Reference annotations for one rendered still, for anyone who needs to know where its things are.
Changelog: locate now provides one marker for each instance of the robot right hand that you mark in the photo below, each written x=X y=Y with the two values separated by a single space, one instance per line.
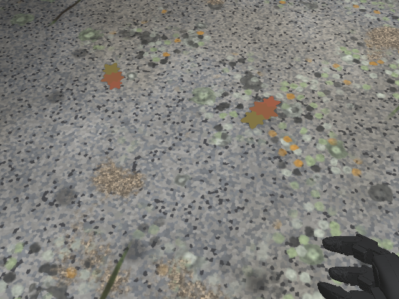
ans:
x=379 y=282

